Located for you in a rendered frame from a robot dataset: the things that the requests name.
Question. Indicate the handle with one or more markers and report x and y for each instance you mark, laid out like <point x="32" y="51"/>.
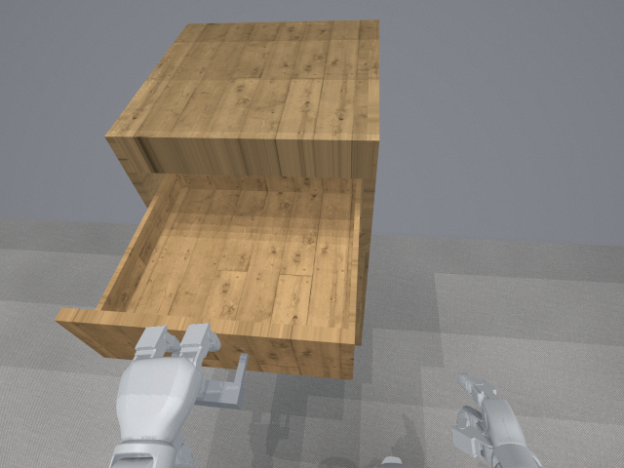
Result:
<point x="222" y="394"/>

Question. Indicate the robot left forearm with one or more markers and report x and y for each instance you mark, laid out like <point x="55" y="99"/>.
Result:
<point x="143" y="453"/>

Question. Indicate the cabinet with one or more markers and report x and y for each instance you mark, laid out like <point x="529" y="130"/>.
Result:
<point x="284" y="98"/>

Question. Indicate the robot right forearm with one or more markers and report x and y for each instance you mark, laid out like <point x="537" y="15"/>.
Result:
<point x="514" y="456"/>

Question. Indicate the drawer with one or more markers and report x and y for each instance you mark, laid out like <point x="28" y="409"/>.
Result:
<point x="271" y="262"/>

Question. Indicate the robot right shin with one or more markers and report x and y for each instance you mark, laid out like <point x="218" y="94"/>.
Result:
<point x="391" y="459"/>

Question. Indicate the right robot hand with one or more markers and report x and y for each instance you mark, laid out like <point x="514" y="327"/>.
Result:
<point x="479" y="433"/>

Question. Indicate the left robot hand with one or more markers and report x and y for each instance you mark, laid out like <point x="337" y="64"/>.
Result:
<point x="156" y="393"/>

